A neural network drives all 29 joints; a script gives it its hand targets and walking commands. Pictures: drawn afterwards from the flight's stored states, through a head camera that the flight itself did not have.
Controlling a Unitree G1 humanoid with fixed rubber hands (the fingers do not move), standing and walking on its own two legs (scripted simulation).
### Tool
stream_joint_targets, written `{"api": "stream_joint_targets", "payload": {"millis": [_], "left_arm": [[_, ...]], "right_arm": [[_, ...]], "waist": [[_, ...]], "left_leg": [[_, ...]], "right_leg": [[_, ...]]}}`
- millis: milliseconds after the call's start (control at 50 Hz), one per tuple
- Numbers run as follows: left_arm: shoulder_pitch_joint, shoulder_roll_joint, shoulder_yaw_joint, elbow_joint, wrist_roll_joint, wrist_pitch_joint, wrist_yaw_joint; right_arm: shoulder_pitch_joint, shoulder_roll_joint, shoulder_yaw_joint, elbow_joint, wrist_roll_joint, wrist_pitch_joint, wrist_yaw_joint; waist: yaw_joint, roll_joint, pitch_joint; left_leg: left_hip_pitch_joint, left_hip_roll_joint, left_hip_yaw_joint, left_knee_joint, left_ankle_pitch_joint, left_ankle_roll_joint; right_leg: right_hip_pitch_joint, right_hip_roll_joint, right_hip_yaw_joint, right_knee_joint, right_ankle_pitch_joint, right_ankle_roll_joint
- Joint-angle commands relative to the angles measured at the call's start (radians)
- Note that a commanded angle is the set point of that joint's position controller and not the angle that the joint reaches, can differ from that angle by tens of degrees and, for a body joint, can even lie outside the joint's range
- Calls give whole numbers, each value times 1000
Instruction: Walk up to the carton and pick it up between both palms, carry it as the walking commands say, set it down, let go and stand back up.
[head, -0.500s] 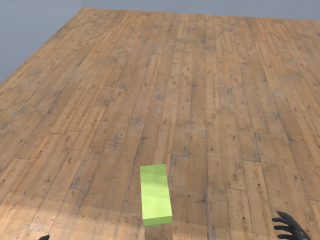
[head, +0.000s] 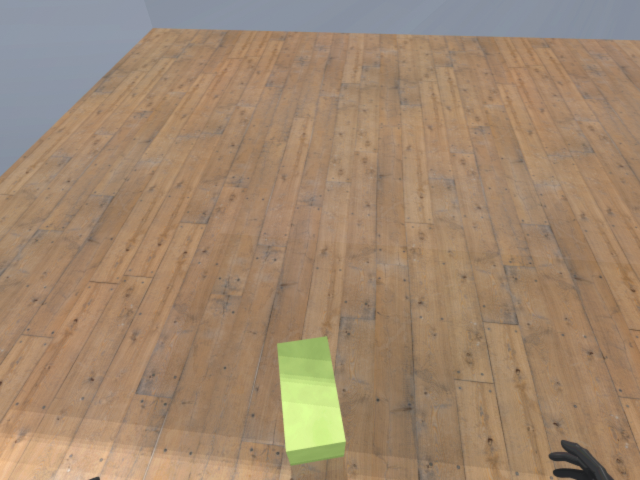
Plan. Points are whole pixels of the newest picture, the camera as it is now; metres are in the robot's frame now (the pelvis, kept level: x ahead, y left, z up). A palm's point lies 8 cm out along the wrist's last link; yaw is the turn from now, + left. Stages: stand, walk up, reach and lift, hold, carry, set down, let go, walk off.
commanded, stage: walk up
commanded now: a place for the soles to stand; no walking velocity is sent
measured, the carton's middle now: (309, 398) +0.46 +0.05 -0.68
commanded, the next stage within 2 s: reach and lift in 0.86 s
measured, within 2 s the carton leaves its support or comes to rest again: neither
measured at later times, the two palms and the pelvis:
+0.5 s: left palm out of the picture +0.12 +0.31 -0.07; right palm out of the picture +0.13 -0.31 -0.08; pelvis +0.00 +0.00 +0.02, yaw +2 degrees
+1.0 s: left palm out of the picture +0.14 +0.29 -0.07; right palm out of the picture +0.14 -0.30 -0.07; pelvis -0.02 -0.01 +0.01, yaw +2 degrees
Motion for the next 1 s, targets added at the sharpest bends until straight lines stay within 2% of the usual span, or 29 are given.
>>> {"api": "stream_joint_targets", "payload": {"millis": [0, 40, 80, 120, 320, 340, 400, 580, 840, 860, 880, 900, 920, 940, 980], "left_arm": [[-91, 150, 30, -47, -14, -7, -1], [-110, 145, 24, -14, -8, -9, -5], [-130, 149, 21, 11, -10, -10, -6], [-148, 144, 17, 35, -14, -9, -7], [-206, 127, 15, 105, -9, -12, -9], [-195, 124, 4, 112, -12, -19, -6], [-200, 131, 3, 120, -9, -29, -2], [-169, 136, -1, 135, -5, -34, 4], [-148, 138, 4, 128, -1, -29, 6], [-305, 4, 107, -222, 74, 38, -54], [-237, 51, 119, -277, 105, 102, -76], [-166, 60, 127, -274, 100, 146, -89], [-133, 72, 157, -275, 101, 185, -96], [-132, 85, 200, -295, 106, 209, -96], [-125, 60, 219, -352, 99, 243, -87]], "right_arm": [[-38, -211, -30, -36, -5, -36, 1], [-49, -182, -14, -19, 2, -35, 4], [-40, -173, -6, 5, 4, -36, 0], [-37, -165, -2, 23, 3, -37, -2], [-56, -151, 7, 65, -2, -35, -2], [-71, -143, 4, 73, -4, -27, 0], [-69, -148, 3, 86, -5, -18, 4], [-77, -143, 0, 107, -6, -6, 11], [-51, -138, -4, 123, -9, -3, 14], [-207, 64, -43, -227, -5, 37, 42], [-133, 12, -68, -411, -17, 79, 42], [-76, -26, -105, -394, -34, 123, 51], [-69, -64, -125, -433, -40, 164, 64], [-45, -78, -131, -422, -37, 195, 66], [8, -65, -125, -414, -48, 237, 59]], "waist": [[4, -5, -117], [2, -3, -110], [-2, 16, -121], [-2, 19, -134], [-6, 7, -118], [-8, 25, -111], [-15, -2, -120], [-13, -22, -110], [-11, -21, -90], [49, -74, 8], [33, -65, 54], [13, -41, 56], [-4, -23, 38], [-9, -5, 35], [-34, -39, 16]], "left_leg": [[60, 155, -206, -196, 241, 77], [44, 128, -159, -212, 272, 57], [67, 109, -139, -241, 313, 40], [96, 107, -133, -262, 342, 35], [130, 103, -137, -321, 310, 29], [154, 105, -116, -325, 290, 23], [161, 106, -118, -343, 264, 20], [190, 104, -111, -362, 199, 19], [168, 98, -106, -364, 151, 16], [67, -74, -61, -226, -30, -6], [50, -85, -30, -185, -80, -5], [59, -80, -13, -188, -79, -7], [61, -74, -3, -221, -85, -5], [41, -91, 4, -220, -102, -5], [51, -108, 6, -181, -57, -4]], "right_leg": [[61, -87, 77, -121, 186, -22], [129, -104, 84, -169, 229, -31], [170, -126, 85, -195, 311, -36], [193, -135, 74, -225, 337, -33], [204, -145, 49, -309, 293, -18], [178, -155, 79, -332, 333, -15], [188, -152, 78, -336, 343, -10], [153, -147, 93, -365, 285, -5], [133, -140, 110, -360, 216, -9], [25, -55, -31, -215, -51, 7], [36, -42, -30, -239, -110, 11], [42, -21, -47, -253, -112, 15], [44, 3, -81, -258, -121, 29], [78, 4, -85, -246, -131, 41], [73, -9, -66, -236, -108, 46]]}}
